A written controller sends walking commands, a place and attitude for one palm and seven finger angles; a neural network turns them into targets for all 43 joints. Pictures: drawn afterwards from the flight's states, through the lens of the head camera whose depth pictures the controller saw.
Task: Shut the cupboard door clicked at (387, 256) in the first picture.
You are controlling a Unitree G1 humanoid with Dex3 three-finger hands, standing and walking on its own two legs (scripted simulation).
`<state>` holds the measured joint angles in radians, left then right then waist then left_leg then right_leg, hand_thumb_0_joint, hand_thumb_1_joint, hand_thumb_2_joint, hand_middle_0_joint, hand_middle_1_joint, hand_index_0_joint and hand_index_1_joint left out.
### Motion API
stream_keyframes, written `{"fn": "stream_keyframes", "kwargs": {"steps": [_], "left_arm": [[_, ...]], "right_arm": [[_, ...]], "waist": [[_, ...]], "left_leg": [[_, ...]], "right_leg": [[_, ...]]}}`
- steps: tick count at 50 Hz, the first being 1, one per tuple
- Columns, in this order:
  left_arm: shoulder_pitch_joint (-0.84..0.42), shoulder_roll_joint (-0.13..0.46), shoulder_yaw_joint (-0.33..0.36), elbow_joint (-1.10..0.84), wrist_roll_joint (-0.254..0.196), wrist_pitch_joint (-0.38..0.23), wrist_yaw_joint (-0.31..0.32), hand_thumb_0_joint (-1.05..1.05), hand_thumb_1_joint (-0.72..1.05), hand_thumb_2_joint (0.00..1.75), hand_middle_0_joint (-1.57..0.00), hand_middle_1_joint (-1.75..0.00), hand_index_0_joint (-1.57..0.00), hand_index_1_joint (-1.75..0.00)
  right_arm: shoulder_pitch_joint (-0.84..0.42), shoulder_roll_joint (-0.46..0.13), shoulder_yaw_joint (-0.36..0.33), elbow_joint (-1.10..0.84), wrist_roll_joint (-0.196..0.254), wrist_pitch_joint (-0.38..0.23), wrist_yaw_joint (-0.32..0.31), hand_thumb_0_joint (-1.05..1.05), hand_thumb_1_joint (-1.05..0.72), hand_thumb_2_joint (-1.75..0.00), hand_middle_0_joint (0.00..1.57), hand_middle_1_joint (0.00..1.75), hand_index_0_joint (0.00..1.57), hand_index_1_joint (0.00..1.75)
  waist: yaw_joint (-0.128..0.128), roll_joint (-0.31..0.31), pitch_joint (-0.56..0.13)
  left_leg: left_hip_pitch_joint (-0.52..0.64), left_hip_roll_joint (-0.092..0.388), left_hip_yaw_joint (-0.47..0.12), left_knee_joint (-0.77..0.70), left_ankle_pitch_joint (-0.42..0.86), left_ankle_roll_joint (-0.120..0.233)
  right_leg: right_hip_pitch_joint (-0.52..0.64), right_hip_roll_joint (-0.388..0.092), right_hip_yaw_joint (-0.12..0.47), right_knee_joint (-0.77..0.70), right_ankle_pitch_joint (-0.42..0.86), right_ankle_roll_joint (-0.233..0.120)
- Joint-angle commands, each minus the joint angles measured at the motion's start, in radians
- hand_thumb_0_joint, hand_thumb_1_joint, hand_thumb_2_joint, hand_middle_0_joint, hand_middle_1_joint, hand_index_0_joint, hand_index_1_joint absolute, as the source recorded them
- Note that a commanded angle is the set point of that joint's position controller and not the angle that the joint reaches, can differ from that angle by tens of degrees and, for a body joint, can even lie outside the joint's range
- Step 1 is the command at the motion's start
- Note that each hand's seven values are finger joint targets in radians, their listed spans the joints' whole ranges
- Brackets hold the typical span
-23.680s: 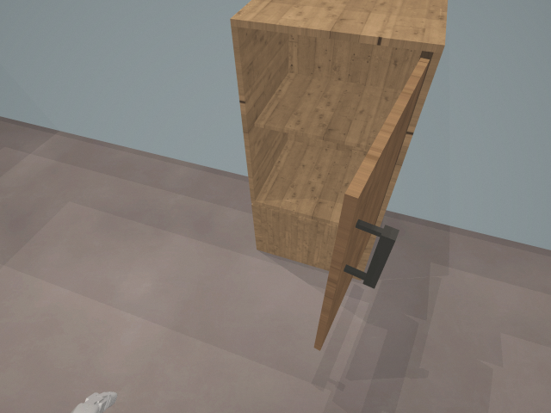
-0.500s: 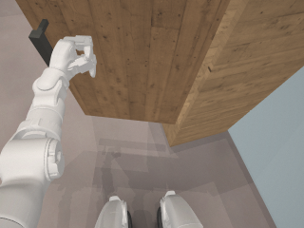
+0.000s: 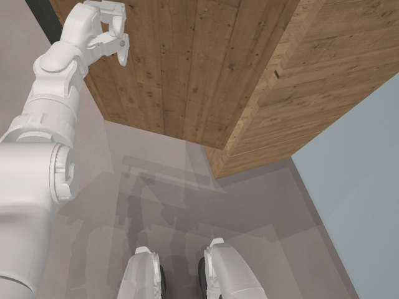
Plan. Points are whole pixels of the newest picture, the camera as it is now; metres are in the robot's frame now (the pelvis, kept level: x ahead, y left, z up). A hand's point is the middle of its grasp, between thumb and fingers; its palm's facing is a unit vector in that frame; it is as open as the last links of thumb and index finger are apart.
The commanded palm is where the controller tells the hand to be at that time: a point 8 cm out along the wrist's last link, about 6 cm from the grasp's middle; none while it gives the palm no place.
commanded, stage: push the door shut along its arc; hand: left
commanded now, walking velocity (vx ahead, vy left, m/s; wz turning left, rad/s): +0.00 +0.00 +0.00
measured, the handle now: (58, 21) +0.62 +0.18 +0.10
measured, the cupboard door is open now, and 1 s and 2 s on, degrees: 59 51 51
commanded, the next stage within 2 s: pull the fist back off the door in 0.06 s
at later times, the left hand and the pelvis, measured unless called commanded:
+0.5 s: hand (145, 38) +0.59 +0.04 +0.08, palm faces +0.02 -1.00 -0.05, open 3.1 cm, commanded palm +0.54 +0.09 +0.10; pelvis +0.02 -0.01 +0.01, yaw -1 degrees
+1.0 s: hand (143, 76) +0.49 +0.04 +0.09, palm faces +0.02 -1.00 -0.03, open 3.1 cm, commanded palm +0.47 +0.10 +0.10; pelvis +0.03 -0.02 +0.04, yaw +0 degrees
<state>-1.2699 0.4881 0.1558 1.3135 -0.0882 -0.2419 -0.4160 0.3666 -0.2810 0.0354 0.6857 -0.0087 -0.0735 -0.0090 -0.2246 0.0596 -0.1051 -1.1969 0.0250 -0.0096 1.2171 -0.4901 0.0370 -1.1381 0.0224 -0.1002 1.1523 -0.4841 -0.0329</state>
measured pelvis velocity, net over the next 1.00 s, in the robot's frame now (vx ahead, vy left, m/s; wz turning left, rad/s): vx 0.03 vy -0.02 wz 0.01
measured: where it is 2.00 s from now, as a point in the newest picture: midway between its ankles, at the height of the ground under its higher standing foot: outside the picture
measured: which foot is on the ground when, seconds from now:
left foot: down 0.00-1.00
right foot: down 0.00-1.00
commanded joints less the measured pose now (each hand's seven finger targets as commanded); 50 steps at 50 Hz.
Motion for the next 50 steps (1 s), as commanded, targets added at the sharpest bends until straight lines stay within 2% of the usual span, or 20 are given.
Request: {"fn": "stream_keyframes", "kwargs": {"steps": [1,6,8,9,10,11,13,15,16,17,19,23,26,30,33,35,37,40,48,50], "left_arm": [[-0.632,0.029,-0.012,-0.226,-0.015,-0.060,-0.024,0.00,0.90,0.90,-1.30,-1.50,-1.30,-1.50],[-0.674,0.052,-0.003,-0.238,-0.007,-0.044,-0.032,0.00,0.90,0.90,-1.30,-1.50,-1.30,-1.50],[-0.676,0.060,-0.001,-0.192,0.002,-0.025,-0.030,0.00,0.90,0.90,-1.30,-1.50,-1.30,-1.50],[-0.660,0.111,0.210,-0.201,-0.065,-0.012,0.169,0.00,0.90,0.90,-1.30,-1.50,-1.30,-1.50],[-0.594,0.048,0.167,-0.164,-0.034,-0.002,0.271,0.00,0.90,0.90,-1.30,-1.50,-1.30,-1.50],[-0.569,0.025,0.196,-0.165,-0.027,-0.011,0.357,0.00,0.90,0.90,-1.30,-1.50,-1.30,-1.50],[-0.550,-0.004,0.213,-0.214,0.027,-0.056,0.520,0.00,0.90,0.90,-1.30,-1.50,-1.30,-1.50],[-0.563,-0.029,0.166,-0.299,0.142,-0.141,0.655,0.00,0.90,0.90,-1.30,-1.50,-1.30,-1.50],[-0.548,-0.044,0.134,-0.309,0.189,-0.176,0.676,0.00,0.90,0.90,-1.30,-1.50,-1.30,-1.50],[-0.542,-0.029,0.121,-0.332,0.217,-0.202,0.677,0.00,0.90,0.90,-1.30,-1.50,-1.30,-1.50],[-0.495,-0.021,0.111,-0.313,0.218,-0.207,0.643,0.00,0.90,0.90,-1.30,-1.50,-1.30,-1.50],[-0.412,0.014,0.172,-0.313,0.143,-0.179,0.586,0.00,0.90,0.90,-1.30,-1.50,-1.30,-1.50],[-0.322,0.002,0.195,-0.351,0.103,-0.214,0.584,0.00,0.90,0.90,-1.30,-1.50,-1.30,-1.50],[-0.172,-0.084,0.140,-0.347,0.114,-0.272,0.578,0.00,0.90,0.90,-1.30,-1.50,-1.30,-1.50],[-0.075,-0.162,0.091,-0.315,0.102,-0.273,0.559,0.00,0.90,0.90,-1.30,-1.50,-1.30,-1.50],[-0.032,-0.166,0.092,-0.325,0.085,-0.266,0.549,0.00,0.90,0.90,-1.30,-1.50,-1.30,-1.50],[-0.025,-0.207,0.059,-0.405,0.075,-0.284,0.544,0.00,0.90,0.90,-1.30,-1.50,-1.30,-1.50],[-0.014,-0.264,0.013,-0.484,0.060,-0.313,0.551,0.00,0.90,0.90,-1.30,-1.50,-1.30,-1.50],[0.120,-0.275,-0.020,-0.593,0.076,-0.329,0.579,0.00,0.90,0.90,-1.30,-1.50,-1.30,-1.50],[0.096,-0.286,-0.033,-0.585,0.071,-0.318,0.584,0.00,0.90,0.90,-1.30,-1.50,-1.30,-1.50]], "right_arm": [[0.220,-0.189,-0.067,-0.009,-0.009,-0.030,-0.017,0.00,-0.90,-0.90,0.20,0.30,0.20,0.30],[0.234,-0.189,-0.068,0.002,-0.016,-0.037,-0.016,0.00,-0.90,-0.90,0.20,0.30,0.20,0.30],[0.233,-0.190,-0.065,0.007,-0.016,-0.034,-0.019,0.00,-0.90,-0.90,0.20,0.30,0.20,0.30],[0.285,-0.164,-0.053,-0.029,-0.022,-0.037,-0.006,0.00,-0.90,-0.90,0.20,0.30,0.20,0.30],[0.280,-0.159,-0.051,-0.035,-0.030,-0.038,0.017,0.00,-0.90,-0.90,0.20,0.30,0.20,0.30],[0.298,-0.158,-0.058,-0.038,-0.045,-0.035,0.033,0.00,-0.90,-0.90,0.20,0.30,0.20,0.30],[0.306,-0.149,-0.066,-0.050,-0.073,-0.022,0.067,0.00,-0.90,-0.90,0.20,0.30,0.20,0.30],[0.318,-0.138,-0.077,-0.050,-0.101,-0.011,0.103,0.00,-0.90,-0.90,0.20,0.30,0.20,0.30],[0.323,-0.140,-0.085,-0.048,-0.107,-0.005,0.116,0.00,-0.90,-0.90,0.20,0.30,0.20,0.30],[0.331,-0.146,-0.095,-0.040,-0.107,0.007,0.124,0.00,-0.90,-0.90,0.20,0.30,0.20,0.30],[0.331,-0.151,-0.103,-0.040,-0.093,0.032,0.128,0.00,-0.90,-0.90,0.20,0.30,0.20,0.30],[0.317,-0.145,-0.096,-0.063,-0.068,0.066,0.107,0.00,-0.90,-0.90,0.20,0.30,0.20,0.30],[0.296,-0.132,-0.090,-0.082,-0.063,0.065,0.096,0.00,-0.90,-0.90,0.20,0.30,0.20,0.30],[0.281,-0.119,-0.101,-0.078,-0.063,0.065,0.100,0.00,-0.90,-0.90,0.20,0.30,0.20,0.30],[0.265,-0.117,-0.109,-0.076,-0.054,0.073,0.102,0.00,-0.90,-0.90,0.20,0.30,0.20,0.30],[0.249,-0.117,-0.112,-0.082,-0.048,0.081,0.099,0.00,-0.90,-0.90,0.20,0.30,0.20,0.30],[0.229,-0.110,-0.115,-0.089,-0.043,0.082,0.096,0.00,-0.90,-0.90,0.20,0.30,0.20,0.30],[0.194,-0.102,-0.120,-0.090,-0.041,0.078,0.094,0.00,-0.90,-0.90,0.20,0.30,0.20,0.30],[0.116,-0.093,-0.122,-0.102,-0.030,0.076,0.075,0.00,-0.90,-0.90,0.20,0.30,0.20,0.30],[0.097,-0.090,-0.117,-0.099,-0.027,0.077,0.067,0.00,-0.90,-0.90,0.20,0.30,0.20,0.30]], "waist": [[-0.123,0.136,-0.568],[-0.124,0.169,-0.627],[-0.132,0.142,-0.588],[-0.076,0.165,-0.600],[-0.079,0.160,-0.593],[-0.083,0.101,-0.593],[-0.067,0.105,-0.609],[-0.064,0.137,-0.649],[-0.065,0.149,-0.681],[-0.065,0.156,-0.709],[-0.059,0.128,-0.710],[-0.026,0.062,-0.682],[0.002,0.024,-0.631],[0.014,-0.029,-0.551],[0.024,-0.042,-0.495],[0.035,-0.073,-0.476],[0.053,-0.020,-0.520],[0.052,-0.036,-0.504],[0.089,-0.058,-0.511],[0.076,-0.084,-0.481]], "left_leg": [[0.583,0.000,-0.111,-0.077,0.379,0.020],[0.609,-0.002,-0.110,-0.057,0.429,0.018],[0.564,-0.001,-0.106,-0.053,0.387,0.017],[0.500,0.016,-0.118,-0.082,0.335,-0.001],[0.482,0.015,-0.119,-0.095,0.314,-0.005],[0.482,0.016,-0.127,-0.102,0.325,-0.005],[0.466,0.013,-0.109,-0.098,0.350,-0.011],[0.498,0.010,-0.098,-0.087,0.404,-0.016],[0.535,0.009,-0.102,-0.082,0.449,-0.019],[0.568,0.010,-0.098,-0.086,0.479,-0.023],[0.572,0.002,-0.082,-0.113,0.465,-0.020],[0.523,-0.013,-0.048,-0.165,0.417,-0.010],[0.487,-0.021,-0.023,-0.195,0.401,-0.006],[0.465,-0.026,0.000,-0.211,0.404,-0.003],[0.486,-0.029,0.011,-0.226,0.402,-0.006],[0.458,-0.036,0.021,-0.234,0.383,-0.003],[0.537,-0.035,0.018,-0.238,0.436,-0.008],[0.564,-0.035,0.021,-0.239,0.427,-0.006],[0.590,-0.037,0.026,-0.257,0.415,-0.008],[0.571,-0.038,0.026,-0.261,0.379,-0.007]], "right_leg": [[0.022,0.041,0.046,-0.137,0.235,-0.011],[0.013,0.046,0.043,-0.118,0.262,-0.014],[0.012,0.046,0.043,-0.123,0.244,-0.012],[0.056,0.032,0.054,-0.130,0.224,-0.006],[0.059,0.031,0.053,-0.129,0.211,0.001],[0.068,0.030,0.044,-0.127,0.219,0.010],[0.090,0.025,0.045,-0.124,0.244,0.018],[0.094,0.026,0.047,-0.113,0.281,0.020],[0.095,0.028,0.045,-0.107,0.311,0.018],[0.122,0.027,0.050,-0.113,0.342,0.017],[0.204,0.031,0.057,-0.139,0.378,0.015],[0.359,0.032,0.074,-0.188,0.429,0.019],[0.433,0.031,0.088,-0.212,0.464,0.022],[0.466,0.025,0.095,-0.225,0.513,0.025],[0.456,0.022,0.092,-0.243,0.518,0.024],[0.497,0.018,0.104,-0.254,0.533,0.026],[0.488,0.014,0.094,-0.242,0.562,0.021],[0.481,0.012,0.095,-0.251,0.553,0.026],[0.527,0.002,0.103,-0.250,0.569,0.029],[0.525,0.001,0.105,-0.260,0.541,0.031]]}}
